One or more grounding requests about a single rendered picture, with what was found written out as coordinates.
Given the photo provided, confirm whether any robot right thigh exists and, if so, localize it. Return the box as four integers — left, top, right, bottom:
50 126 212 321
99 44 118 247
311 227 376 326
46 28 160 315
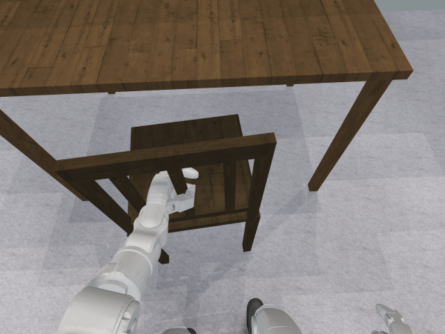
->
252 308 303 334

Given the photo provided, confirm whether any robot right shin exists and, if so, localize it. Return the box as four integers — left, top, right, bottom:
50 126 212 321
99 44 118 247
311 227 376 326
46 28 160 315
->
255 304 275 313

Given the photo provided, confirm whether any table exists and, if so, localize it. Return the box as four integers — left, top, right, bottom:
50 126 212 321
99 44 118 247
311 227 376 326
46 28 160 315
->
0 0 413 201

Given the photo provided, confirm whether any left robot forearm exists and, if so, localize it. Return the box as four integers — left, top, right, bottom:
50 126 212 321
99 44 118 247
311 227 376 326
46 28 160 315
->
57 203 169 334

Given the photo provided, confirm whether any robot left hand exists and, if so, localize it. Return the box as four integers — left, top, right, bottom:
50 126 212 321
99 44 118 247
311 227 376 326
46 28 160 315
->
146 168 199 214

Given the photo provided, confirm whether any robot left upper arm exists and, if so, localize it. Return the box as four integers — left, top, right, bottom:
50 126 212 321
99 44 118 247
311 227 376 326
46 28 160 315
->
59 286 140 334

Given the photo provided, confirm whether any chair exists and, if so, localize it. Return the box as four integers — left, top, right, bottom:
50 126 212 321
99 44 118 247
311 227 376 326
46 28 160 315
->
54 114 277 264

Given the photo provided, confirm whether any robot right hand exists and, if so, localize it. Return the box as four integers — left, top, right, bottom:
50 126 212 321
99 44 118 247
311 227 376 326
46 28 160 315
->
371 303 414 334

